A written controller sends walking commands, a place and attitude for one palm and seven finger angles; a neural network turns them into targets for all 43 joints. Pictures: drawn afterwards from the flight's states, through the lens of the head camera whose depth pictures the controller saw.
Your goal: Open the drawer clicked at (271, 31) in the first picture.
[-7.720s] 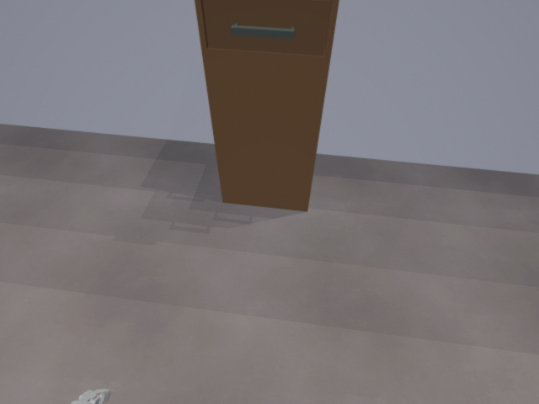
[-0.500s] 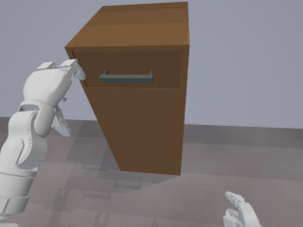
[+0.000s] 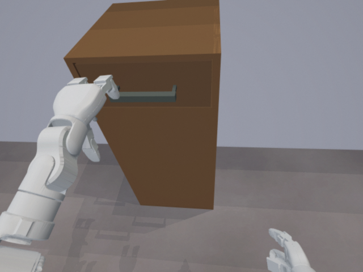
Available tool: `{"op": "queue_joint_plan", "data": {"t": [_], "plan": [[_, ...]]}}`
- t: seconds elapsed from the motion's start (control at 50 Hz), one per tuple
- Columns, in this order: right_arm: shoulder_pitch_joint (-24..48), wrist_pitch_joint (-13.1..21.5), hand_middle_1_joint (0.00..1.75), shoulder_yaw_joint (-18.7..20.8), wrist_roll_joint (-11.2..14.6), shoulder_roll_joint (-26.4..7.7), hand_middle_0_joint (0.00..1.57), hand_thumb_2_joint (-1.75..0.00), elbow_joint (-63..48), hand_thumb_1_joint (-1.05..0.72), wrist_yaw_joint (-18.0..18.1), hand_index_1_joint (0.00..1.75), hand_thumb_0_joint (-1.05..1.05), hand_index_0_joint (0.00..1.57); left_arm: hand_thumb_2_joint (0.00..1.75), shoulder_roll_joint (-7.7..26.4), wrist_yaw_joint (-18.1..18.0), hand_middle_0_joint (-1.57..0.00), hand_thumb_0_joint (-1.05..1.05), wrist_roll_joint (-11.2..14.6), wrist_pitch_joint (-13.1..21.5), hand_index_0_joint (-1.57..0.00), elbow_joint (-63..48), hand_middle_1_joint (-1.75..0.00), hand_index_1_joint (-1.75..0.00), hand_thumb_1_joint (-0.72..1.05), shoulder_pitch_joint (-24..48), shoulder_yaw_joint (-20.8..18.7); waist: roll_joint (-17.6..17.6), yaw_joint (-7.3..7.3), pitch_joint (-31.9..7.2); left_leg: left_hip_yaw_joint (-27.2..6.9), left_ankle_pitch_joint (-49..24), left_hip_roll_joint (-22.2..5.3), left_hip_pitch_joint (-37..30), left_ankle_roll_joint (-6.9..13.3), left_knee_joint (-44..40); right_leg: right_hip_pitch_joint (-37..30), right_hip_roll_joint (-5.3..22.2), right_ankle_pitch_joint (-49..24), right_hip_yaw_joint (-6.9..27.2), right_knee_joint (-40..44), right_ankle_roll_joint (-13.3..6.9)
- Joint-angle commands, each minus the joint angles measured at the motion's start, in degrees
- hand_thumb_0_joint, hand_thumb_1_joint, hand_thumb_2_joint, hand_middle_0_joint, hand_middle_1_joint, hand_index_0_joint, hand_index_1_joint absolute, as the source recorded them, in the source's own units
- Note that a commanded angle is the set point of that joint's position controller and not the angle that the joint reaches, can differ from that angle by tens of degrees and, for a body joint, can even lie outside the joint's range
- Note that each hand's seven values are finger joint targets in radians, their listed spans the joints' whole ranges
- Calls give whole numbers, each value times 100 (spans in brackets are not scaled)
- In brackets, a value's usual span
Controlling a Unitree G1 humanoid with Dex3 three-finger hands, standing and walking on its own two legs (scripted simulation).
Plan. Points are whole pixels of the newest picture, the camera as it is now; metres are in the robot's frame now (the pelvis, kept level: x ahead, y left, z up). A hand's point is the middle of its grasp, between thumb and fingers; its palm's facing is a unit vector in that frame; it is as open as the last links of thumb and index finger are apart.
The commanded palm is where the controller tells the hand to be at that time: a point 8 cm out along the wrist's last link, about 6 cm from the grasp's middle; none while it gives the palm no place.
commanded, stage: move the hooked fingers above the handle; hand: left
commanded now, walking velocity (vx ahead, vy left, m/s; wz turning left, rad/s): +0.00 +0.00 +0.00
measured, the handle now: (144, 92) +0.56 +0.18 +0.09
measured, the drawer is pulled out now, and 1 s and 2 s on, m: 0.00 0.00 0.00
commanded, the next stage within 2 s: none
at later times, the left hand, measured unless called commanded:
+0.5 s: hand (114, 120) +0.40 +0.20 +0.14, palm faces -0.02 -0.06 -1.00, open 13.9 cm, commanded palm +0.39 +0.21 +0.23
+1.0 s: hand (143, 104) +0.47 +0.16 +0.13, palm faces -0.07 -0.05 -1.00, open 13.8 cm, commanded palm +0.46 +0.19 +0.21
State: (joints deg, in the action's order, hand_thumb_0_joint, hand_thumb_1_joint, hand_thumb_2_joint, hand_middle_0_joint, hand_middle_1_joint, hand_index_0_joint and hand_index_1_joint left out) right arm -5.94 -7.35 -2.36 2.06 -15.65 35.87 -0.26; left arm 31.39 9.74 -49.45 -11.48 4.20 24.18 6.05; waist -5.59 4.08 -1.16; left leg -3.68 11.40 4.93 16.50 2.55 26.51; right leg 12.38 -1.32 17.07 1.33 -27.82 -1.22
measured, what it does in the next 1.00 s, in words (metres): stands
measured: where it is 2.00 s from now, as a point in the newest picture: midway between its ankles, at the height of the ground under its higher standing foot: outside the picture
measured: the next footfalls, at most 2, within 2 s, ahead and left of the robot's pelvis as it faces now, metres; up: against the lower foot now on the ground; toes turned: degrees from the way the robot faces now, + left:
none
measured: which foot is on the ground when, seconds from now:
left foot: down 0.00-1.00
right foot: down 0.00-1.00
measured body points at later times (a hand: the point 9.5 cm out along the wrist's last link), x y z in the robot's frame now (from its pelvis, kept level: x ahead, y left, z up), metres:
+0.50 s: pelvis +0.02 -0.01 +0.00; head +0.04 -0.04 +0.44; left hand +0.39 +0.20 +0.19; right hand +0.21 -0.24 -0.12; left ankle +0.02 +0.09 -0.74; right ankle -0.03 -0.11 -0.74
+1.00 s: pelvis +0.02 +0.00 -0.01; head +0.06 -0.03 +0.44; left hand +0.47 +0.16 +0.18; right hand +0.11 -0.27 -0.14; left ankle +0.02 +0.09 -0.74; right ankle -0.03 -0.11 -0.74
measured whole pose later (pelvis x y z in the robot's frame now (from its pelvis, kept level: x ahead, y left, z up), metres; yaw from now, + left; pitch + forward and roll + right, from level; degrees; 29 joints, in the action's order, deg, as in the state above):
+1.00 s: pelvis +0.02 +0.00 -0.01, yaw -1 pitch +7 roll +0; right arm -15.2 -10.6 1.0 2.5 -15.7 38.1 2.4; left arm 27.0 6.8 -51.5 -1.9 32.3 42.6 11.9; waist -3.3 -1.5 -4.1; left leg -2.8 15.7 4.5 23.4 2.6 32.0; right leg 18.9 -2.0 20.4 1.9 -32.1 -1.5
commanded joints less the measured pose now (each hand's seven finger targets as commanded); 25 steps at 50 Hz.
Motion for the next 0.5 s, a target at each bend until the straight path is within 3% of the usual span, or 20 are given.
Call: {"op": "queue_joint_plan", "data": {"t": [0.0, 0.02, 0.06, 0.16, 0.22, 0.28, 0.32, 0.38, 0.42, 0.48], "plan": [[754, 189, 30, 231, -34, -555, 20, -90, -946, -90, 45, 30, 0, 20, 30, 1397, -125, -30, 0, -78, 180, -30, -1191, -120, -120, -50, 1994, -857, 645, -11, -1903, 143, -1690, -221, -1030, -42, -76, -385, 59, -1703, -134, 200, -111], [755, 170, 30, 228, -41, -564, 20, -90, -940, -90, 45, 30, 0, 20, 30, 1418, -147, -30, 0, -60, 244, -30, -1260, -120, -120, -50, 2072, -872, 519, -8, -1929, 155, -1784, -210, -1031, -45, -69, -397, 60, -1797, -133, 176, -111], [731, 166, 30, 235, -62, -596, 20, -90, -923, -90, 42, 30, 0, 20, 30, 1825, -264, -30, 0, -31, 349, -30, -1299, -120, -120, -50, 2063, -1340, 514, 88, -2081, 158, -2066, -204, -981, -45, -8, -605, 48, -2100, -98, 129, -123], [648, 81, 30, 281, -22, -558, 20, -90, -839, -90, -15, 30, 0, 20, 30, 1721, -535, -30, 0, 22, 319, -30, -927, -120, -120, -50, 1905, -1494, 432, 108, -1899, 227, -2361, -224, -862, -84, 52, -559, 35, -2400, -100, 75, -119], [618, 12, 30, 309, -3, -582, 20, -90, -858, -90, -48, 30, 0, 20, 30, 1436, -531, -30, 0, 12, 118, -30, -765, -120, -120, -50, 1772, -1188, 517, 45, -1873, 285, -2431, -217, -825, -71, 116, -520, 70, -2613, -101, 26, -85], [601, -76, 30, 326, 35, -623, 20, -90, -890, -90, -45, 30, 0, 20, 30, 1152, -339, -30, 0, -40, -99, -30, -590, -120, -120, -50, 1854, -755, 756, -108, -1817, 309, -2212, -200, -760, -44, 161, -392, 75, -2606, -104, 26, -41], [621, -126, 30, 341, 45, -634, 20, -90, -930, -90, -14, 30, 0, 20, 30, 1040, -195, -30, 0, -73, -143, -30, -675, -120, -120, -50, 1984, -511, 737, -201, -1855, 304, -2081, -177, -829, -13, 194, -277, 66, -2554, -94, 15, -27], [531, -100, 30, 334, 43, -608, 20, -90, -938, -90, 70, 30, 0, 20, 30, 908, -66, -30, 0, -96, 6, -30, -750, -120, -120, -50, 2526, -215, 653, -351, -1874, 252, -1884, -152, -927, 29, 281, -43, 55, -2329, -79, 28, -30], [425, -79, 30, 354, 8, -605, 20, -90, -878, -90, 131, 30, 0, 20, 30, 1247, -127, -30, 0, -140, 248, -30, -747, -120, -120, -50, 2732, -507, 598, -316, -2060, 197, -1883, -145, -987, 31, 302, -87, 40, -2257, -67, -7, -52], [326, -11, 30, 349, -14, -541, 20, -90, -796, -90, 207, 30, 0, 20, 30, 1287, -363, -30, 0, -155, 599, -30, -778, -120, -120, -50, 3369, -558, 276, -340, -2276, 154, -1942, -143, -1087, 2, 377, 49, 15, -2084, -81, -66, -94]]}}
